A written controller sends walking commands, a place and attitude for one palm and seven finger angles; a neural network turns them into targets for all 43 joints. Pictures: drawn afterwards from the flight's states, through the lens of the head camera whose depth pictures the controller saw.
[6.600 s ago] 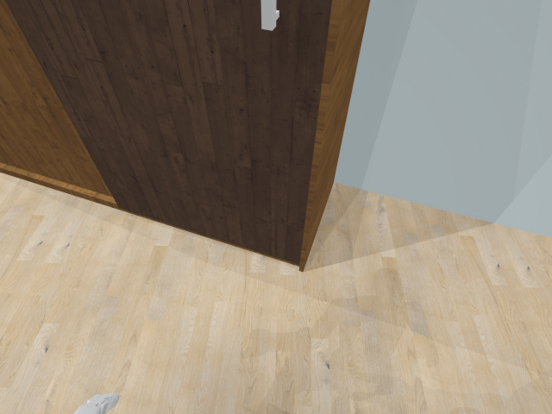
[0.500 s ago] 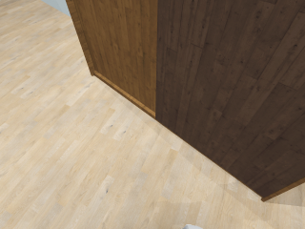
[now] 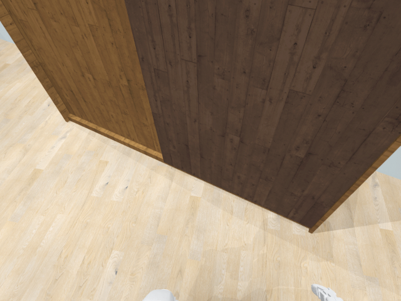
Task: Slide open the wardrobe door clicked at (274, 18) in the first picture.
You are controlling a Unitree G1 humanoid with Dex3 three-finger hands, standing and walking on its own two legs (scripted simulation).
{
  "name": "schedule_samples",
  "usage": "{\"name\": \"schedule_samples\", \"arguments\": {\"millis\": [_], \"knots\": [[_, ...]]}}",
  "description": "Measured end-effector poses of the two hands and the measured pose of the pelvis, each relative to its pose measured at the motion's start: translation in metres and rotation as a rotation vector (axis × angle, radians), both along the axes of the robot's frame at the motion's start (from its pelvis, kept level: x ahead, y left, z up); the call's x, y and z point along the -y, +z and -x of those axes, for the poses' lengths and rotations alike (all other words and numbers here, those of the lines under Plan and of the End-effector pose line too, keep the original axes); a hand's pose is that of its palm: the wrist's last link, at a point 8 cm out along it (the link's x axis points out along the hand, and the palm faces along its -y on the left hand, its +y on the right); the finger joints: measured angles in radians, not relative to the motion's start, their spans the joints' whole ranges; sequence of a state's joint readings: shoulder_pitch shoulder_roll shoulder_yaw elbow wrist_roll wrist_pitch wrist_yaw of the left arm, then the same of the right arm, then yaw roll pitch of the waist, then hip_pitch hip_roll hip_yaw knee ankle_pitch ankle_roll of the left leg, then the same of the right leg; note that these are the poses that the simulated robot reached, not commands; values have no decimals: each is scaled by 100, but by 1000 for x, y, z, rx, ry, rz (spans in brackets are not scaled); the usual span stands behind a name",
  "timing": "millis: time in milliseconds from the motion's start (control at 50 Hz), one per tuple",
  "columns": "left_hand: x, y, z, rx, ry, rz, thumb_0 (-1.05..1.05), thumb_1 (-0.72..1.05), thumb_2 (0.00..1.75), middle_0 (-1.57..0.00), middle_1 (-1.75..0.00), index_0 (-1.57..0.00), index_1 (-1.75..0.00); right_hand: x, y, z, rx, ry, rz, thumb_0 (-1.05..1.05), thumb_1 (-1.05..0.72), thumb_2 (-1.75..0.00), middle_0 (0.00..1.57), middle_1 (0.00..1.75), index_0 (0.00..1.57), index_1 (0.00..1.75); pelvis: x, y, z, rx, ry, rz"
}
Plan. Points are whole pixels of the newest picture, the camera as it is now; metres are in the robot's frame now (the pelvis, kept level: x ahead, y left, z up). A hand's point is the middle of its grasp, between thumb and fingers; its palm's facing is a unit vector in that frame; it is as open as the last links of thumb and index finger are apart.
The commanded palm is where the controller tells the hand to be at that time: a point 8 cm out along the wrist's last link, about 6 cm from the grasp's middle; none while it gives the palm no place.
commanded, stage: turn to face it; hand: right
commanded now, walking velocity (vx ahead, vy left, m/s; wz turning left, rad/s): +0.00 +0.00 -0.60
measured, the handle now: out of the picture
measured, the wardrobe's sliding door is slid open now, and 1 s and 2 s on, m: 0.00 0.00 0.00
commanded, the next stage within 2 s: take the last steps up to it in 0.44 s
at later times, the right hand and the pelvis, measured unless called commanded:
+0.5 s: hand out of the picture -0.06 -0.20 -0.18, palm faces +0.31 +0.92 -0.25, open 7.4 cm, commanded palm none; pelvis -0.04 +0.01 -0.01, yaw -17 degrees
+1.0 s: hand out of the picture +0.00 -0.20 -0.16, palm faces +0.34 +0.92 -0.20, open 7.4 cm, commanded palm none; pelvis +0.00 +0.00 +0.00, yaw -20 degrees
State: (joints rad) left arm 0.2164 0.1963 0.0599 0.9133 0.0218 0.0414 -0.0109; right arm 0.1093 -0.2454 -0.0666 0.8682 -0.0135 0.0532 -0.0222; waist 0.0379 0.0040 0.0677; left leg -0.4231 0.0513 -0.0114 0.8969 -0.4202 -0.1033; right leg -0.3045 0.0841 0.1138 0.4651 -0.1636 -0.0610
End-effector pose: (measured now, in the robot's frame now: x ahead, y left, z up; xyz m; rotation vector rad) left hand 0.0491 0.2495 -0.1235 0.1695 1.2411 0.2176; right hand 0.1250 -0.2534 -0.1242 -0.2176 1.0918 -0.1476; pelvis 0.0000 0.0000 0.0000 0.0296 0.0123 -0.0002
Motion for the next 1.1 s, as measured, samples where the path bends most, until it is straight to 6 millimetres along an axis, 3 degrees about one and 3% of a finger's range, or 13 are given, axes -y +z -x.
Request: {"name": "schedule_samples", "arguments": {"millis": [80, 140, 240, 340, 420, 540, 640, 760, 860, 1000, 1060, 1100], "knots": [[-14, -11, 8, -33, -26, 18, 1, 90, 90, -21, -30, -20, -30, -16, 7, 4, 48, -28, 6, 0, -90, -90, 20, 30, 20, 30, -15, -3, 8, -1, -56, 6], [-29, -24, 8, -44, -47, 35, 1, 90, 90, -20, -30, -20, -30, -26, 8, 19, 82, -56, 31, 0, -90, -90, 20, 30, 20, 30, -29, -11, 12, -5, -88, 30], [-45, -23, -2, -59, -111, 31, 1, 91, 90, -20, -30, -20, -30, -33, 14, 67, 22, -134, 43, 0, -90, -90, 20, 30, 20, 30, -37, -5, 19, 19, -157, 38], [-45, -17, -18, -65, -186, 13, 1, 91, 90, -20, -29, -20, -30, -33, 8, 114, -45, -214, 32, 0, -90, -90, 20, 30, 21, 30, -36, -2, 23, 26, -219, 56], [-29, -13, -38, -63, -263, -10, 1, 91, 90, -20, -29, -20, -30, -26, -4, 156, -102, -280, 4, 0, -90, -90, 20, 30, 21, 30, -27, -4, 29, 20, -258, 59], [22, -6, -73, 38, -383, -45, 1, 91, 90, -20, -29, -20, -30, -1, -35, 224, -218, -392, -43, 0, -90, -90, 20, 30, 21, 30, -1, -17, 42, 18, -300, 44], [59, 9, -78, 91, -435, -28, 1, 91, 90, -20, -29, -20, -30, 10, -30, 253, -286, -433, -62, 0, -90, -90, 20, 30, 20, 30, 10, -5, 48, 26, -311, 17], [78, 10, -60, 86, -422, 25, 1, 91, 90, -20, -30, -20, -30, 12, -17, 247, -245, -426, -78, 0, -91, -90, 19, 29, 20, 30, 18, 6, 43, 21, -333, 11], [58, 1, -36, 10, -373, 18, 0, 93, 90, -21, -30, -20, -30, 5, -12, 216, -194, -405, -85, 0, -91, -90, 19, 29, 20, 30, 17, 7, 31, 17, -347, 28], [17, -25, 4, -194, -301, 30, 0, 92, 90, -20, -30, -20, -30, -12, -7, 147, -97, -364, -65, 0, -90, -90, 19, 29, 20, 30, 0, -2, -1, 18, -352, 54], [4, -35, 6, -272, -304, 35, 1, 91, 90, -20, -30, -20, -30, -23, -11, 131, -60, -387, -51, 0, -90, -90, 20, 30, 20, 30, -8, -10, -17, 27, -371, 46], [2, -32, -5, -293, -313, 40, 1, 91, 90, -20, -29, -20, -30, -31, -8, 132, -66, -426, -53, 0, -91, -90, 20, 30, 20, 30, -10, -6, -28, 29, -374, 45]]}}
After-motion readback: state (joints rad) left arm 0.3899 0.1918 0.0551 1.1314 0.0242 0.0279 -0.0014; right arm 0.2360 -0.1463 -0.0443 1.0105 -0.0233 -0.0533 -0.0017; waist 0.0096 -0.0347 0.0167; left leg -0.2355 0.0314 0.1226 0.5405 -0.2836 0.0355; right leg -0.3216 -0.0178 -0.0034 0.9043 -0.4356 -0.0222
